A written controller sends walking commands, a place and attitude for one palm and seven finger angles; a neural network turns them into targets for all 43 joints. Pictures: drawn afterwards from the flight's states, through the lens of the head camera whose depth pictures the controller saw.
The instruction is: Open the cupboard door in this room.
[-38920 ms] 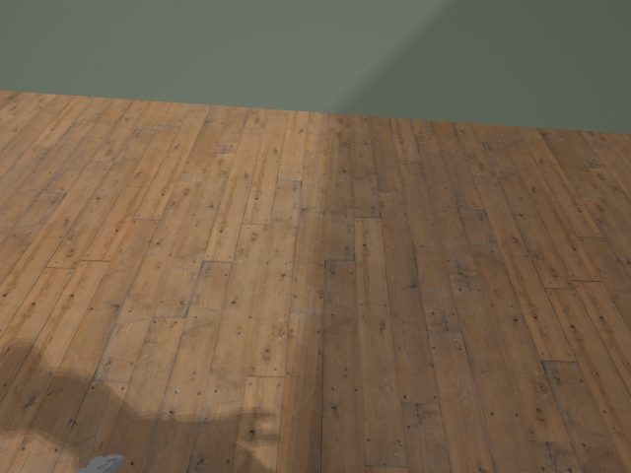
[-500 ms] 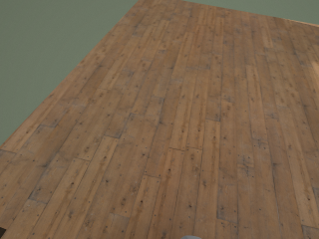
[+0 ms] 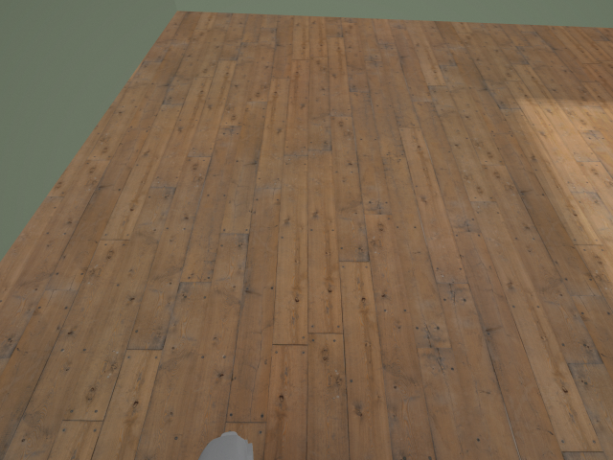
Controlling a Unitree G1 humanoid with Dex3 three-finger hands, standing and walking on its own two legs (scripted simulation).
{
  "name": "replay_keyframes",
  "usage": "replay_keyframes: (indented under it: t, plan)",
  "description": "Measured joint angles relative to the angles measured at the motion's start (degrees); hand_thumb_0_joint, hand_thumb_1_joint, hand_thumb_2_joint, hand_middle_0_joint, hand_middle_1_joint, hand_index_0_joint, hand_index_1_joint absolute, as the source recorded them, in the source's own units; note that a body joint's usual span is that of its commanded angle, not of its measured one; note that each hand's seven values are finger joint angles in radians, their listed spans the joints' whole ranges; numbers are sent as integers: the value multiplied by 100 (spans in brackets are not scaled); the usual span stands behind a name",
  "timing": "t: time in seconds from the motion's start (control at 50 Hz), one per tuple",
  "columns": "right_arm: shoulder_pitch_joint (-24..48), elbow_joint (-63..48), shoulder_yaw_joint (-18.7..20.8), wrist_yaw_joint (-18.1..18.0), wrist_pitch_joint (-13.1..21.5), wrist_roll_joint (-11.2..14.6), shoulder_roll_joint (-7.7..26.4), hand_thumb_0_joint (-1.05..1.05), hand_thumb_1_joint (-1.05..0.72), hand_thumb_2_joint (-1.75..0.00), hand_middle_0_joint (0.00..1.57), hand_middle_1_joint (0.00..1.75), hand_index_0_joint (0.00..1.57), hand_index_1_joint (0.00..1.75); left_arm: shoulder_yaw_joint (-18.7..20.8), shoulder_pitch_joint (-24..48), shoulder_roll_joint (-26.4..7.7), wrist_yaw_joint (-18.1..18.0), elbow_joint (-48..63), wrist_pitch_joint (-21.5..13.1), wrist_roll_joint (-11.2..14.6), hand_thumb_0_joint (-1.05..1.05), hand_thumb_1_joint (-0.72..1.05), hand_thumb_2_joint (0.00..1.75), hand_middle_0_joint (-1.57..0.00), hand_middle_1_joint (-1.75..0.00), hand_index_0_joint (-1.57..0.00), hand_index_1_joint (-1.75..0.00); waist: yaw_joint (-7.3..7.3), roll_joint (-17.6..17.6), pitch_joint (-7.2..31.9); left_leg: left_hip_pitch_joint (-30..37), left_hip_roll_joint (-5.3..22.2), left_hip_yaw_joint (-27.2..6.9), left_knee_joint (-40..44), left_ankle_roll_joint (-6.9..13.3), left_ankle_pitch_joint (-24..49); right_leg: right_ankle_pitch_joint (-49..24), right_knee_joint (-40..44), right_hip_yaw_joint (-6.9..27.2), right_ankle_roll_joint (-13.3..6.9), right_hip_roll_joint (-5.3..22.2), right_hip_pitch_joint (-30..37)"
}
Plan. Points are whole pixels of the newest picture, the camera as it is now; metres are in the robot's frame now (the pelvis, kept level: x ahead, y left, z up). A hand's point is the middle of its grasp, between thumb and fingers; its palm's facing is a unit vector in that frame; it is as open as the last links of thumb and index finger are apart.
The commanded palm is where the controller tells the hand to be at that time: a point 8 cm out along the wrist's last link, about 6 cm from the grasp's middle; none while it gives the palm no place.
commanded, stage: walk to a spot facing it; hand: left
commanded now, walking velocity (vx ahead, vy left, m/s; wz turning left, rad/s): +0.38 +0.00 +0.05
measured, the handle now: out of the picture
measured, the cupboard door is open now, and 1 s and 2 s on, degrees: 40 40 40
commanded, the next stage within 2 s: turn to face it in 0.16 s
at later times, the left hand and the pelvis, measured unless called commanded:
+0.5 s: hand (204, 362) +0.30 +0.19 -0.17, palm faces +0.08 -0.97 -0.22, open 7.3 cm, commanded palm none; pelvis +0.22 -0.01 -0.01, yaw +4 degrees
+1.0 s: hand (189, 350) +0.32 +0.22 -0.17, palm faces +0.39 -0.88 -0.26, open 7.4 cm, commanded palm none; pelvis +0.31 -0.02 -0.01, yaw +22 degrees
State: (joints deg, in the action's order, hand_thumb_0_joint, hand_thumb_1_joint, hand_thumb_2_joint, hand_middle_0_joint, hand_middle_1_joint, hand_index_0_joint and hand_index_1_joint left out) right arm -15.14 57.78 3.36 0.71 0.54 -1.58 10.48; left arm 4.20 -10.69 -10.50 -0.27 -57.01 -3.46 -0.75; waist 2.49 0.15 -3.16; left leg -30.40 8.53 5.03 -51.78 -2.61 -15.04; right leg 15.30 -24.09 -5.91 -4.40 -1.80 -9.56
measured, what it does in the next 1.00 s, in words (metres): walks ahead, turning left: left foot, then right foot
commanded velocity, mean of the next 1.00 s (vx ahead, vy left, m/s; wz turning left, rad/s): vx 0.06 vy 0.00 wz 0.44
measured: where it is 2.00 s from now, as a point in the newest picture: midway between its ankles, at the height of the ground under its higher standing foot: (334, 395)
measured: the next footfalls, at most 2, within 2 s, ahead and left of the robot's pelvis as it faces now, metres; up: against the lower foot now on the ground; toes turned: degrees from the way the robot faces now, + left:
left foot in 0.18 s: +0.24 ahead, +0.14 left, +0.00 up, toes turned +8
right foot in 0.50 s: +0.33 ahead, -0.13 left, +0.00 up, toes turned -3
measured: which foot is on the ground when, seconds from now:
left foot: up 0.00-0.16, down 0.18-0.50, up 0.52-0.78, down 0.80-1.00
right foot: down 0.00-0.18, up 0.20-0.48, down 0.50-0.80, up 0.82-1.00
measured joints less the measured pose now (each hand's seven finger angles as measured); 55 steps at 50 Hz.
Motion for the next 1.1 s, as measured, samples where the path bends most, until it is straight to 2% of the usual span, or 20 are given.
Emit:
replay_keyframes:
  t: [0.1, 0.16, 0.2, 0.24, 0.28, 0.3, 0.38, 0.48, 0.52, 0.56, 0.62, 0.66, 0.74, 0.78, 0.8, 0.84, 0.9, 0.94, 1.02, 1.1]
  plan:
    - [438, -136, -25, 75, 65, 18, -84, 1, -91, -90, 20, 30, 19, 30, -58, -442, -90, 34, -310, -56, -29, -1, 95, 89, -20, -30, -21, -30, -215, -31, 80, 151, -187, 91, 1136, 92, 271, 330, 283, 20, 84, -85, 630]
    - [635, -214, -68, 76, 183, 3, -81, 1, -91, -90, 20, 30, 19, 30, -84, -750, -79, 30, -487, -35, -18, -1, 93, 89, -20, -30, -20, -30, -296, -78, 71, 599, -388, 217, 1897, 242, 445, 822, -111, 59, 190, -10, 829]
    - [731, -274, -91, 27, 322, -53, -74, 1, -91, -90, 20, 30, 20, 30, -98, -889, -56, 40, -582, 47, 13, 0, 93, 89, -20, -30, -20, -30, -301, -100, 44, 691, -419, 273, 1755, 459, 619, 1214, -1588, 137, 216, 82, 337]
    - [709, -307, -130, -29, 367, -63, -120, 1, -91, -90, 20, 30, 20, 30, -108, -873, -60, 46, -652, 148, 2, 0, 92, 89, -20, -30, -20, -30, -309, -190, 24, 818, -469, 394, 1549, 488, 234, 1277, -3398, 326, 211, 151, -428]
    - [562, -279, -154, -85, 380, -61, -163, 0, -91, -90, 20, 30, 20, 30, -90, -756, -45, 74, -642, 218, -26, 1, 92, 89, -20, -30, -20, -30, -313, -213, 38, 1061, -522, 441, 1736, 437, 89, 969, -4379, 367, 263, 267, -1101]
    - [466, -228, -165, -110, 384, -53, -185, 0, -91, -90, 20, 30, 20, 30, -88, -670, -34, 89, -599, 239, -42, 1, 92, 89, -20, -30, -20, -30, -320, -208, 37, 1202, -547, 439, 1909, 385, 125, 814, -4485, 356, 308, 354, -1354]
    - [94, 46, -103, -210, 319, 0, -81, 0, -95, -90, 20, 30, 20, 30, -127, -304, 91, 90, -308, 241, -66, 1, 92, 90, -20, -30, -20, -30, -277, -70, 40, 1635, -599, 282, 2474, 362, 214, 458, -3122, 259, 501, 663, -1721]
    - [-321, 334, -108, -134, 7, 33, -77, 0, -94, -90, 20, 30, 20, 30, -108, 39, -3, 72, 5, 179, -63, 1, 93, 89, -20, -30, -20, -30, -145, -42, 40, 1701, -600, -98, 2111, 130, -211, -226, -1166, 125, 649, 689, -1251]
    - [-405, 379, -74, -86, -138, 59, -64, 0, -93, -90, 20, 30, 20, 30, -90, 117, -19, 40, 78, 143, -77, 1, 93, 89, -20, -30, -20, -30, -132, -54, 56, 1503, -619, -196, 1510, 94, -777, -176, -1130, 60, 520, 738, -1183]
    - [-359, 409, -16, -75, -275, 73, -10, 1, -92, -90, 20, 30, 20, 30, -112, 206, 47, -1, 127, 151, -76, 1, 92, 89, -20, -30, -20, -30, -82, 31, 5, 1083, -622, -252, 342, 96, -1423, 113, -1301, -165, 430, 789, -1088]
    - [-202, 351, 30, -51, -373, 92, 28, 1, -92, -90, 20, 30, 20, 30, -129, 205, 109, -80, 204, 198, -83, 1, 92, 89, -20, -30, -20, -30, -73, -30, -10, 599, -597, -121, -759, 52, -1514, 196, -1070, -431, 444, 893, -774]
    - [-65, 227, 35, -20, -387, 94, 27, 1, -92, -90, 20, 30, 20, 30, -117, 172, 108, -110, 224, 225, -88, 0, 92, 89, -20, -30, -20, -30, -66, -139, -2, 502, -558, 20, -597, 15, -1398, 210, -900, -599, 446, 973, -592]
    - [285, -96, 35, 41, -341, 89, 56, 1, -91, -90, 20, 30, 19, 30, -74, 139, -3, -118, 276, 242, -97, 0, 92, 89, -20, -30, -21, -30, -135, -303, -78, 596, -543, 242, 485, 14, -990, 374, -882, -927, 509, 1104, -391]
    - [463, -283, 32, 68, -298, 74, 119, 1, -91, -90, 20, 30, 19, 30, -63, 78, -65, -95, 298, 265, -74, 0, 92, 89, -20, -30, -21, -30, -165, -334, -129, 809, -581, 341, 1248, 54, -465, 582, -1135, -1058, 577, 1177, -386]
    - [519, -401, 34, 87, -259, 58, 186, 1, -91, -90, 20, 30, 19, 30, -60, 9, -85, -80, 321, 289, -55, 0, 92, 89, -20, -30, -21, -30, -179, -289, -107, 928, -574, 328, 1633, 195, 21, 731, -1402, -1102, 617, 1194, -470]
    - [693, -559, 51, 71, -177, 23, 207, 1, -91, -90, 20, 30, 19, 30, -38, -19, -201, -78, 318, 433, -32, 0, 92, 89, -20, -30, -21, -30, -161, -342, -110, 745, -620, 267, 1365, 495, 9, 1501, -2502, -660, 767, 1125, -931]
    - [775, -724, 27, -12, -108, 9, 229, 1, -91, -90, 20, 30, 20, 30, 9, 53, -311, -97, 260, 604, -46, 1, 91, 89, -20, -30, -20, -30, -147, -289, -73, 710, -640, 100, 1379, 467, -189, 1573, -3905, -9, 840, 806, -1608]
    - [769, -761, 11, -58, -99, 1, 258, 1, -91, -90, 20, 30, 20, 30, 24, 118, -339, -71, 306, 616, -39, 1, 91, 89, -20, -30, -20, -30, -175, -213, -78, 813, -664, -25, 1636, 372, -61, 1307, -4131, 198, 879, 710, -1828]
    - [726, -742, -4, -54, -153, -13, 318, 1, -91, -90, 20, 30, 20, 30, 15, 225, -340, -38, 522, 589, -15, 1, 91, 89, -20, -30, -20, -30, -216, -22, -118, 983, -679, -307, 2004, 301, 134, 1132, -3347, 376, 895, 608, -1780]
    - [666, -696, 42, -14, -294, -2, 357, 1, -91, -90, 20, 30, 20, 30, -26, 262, -320, -19, 731, 504, 0, 1, 91, 90, -20, -30, -20, -30, -188, 169, -126, 930, -689, -667, 1891, 117, 88, 666, -1802, 353, 844, 462, -1240]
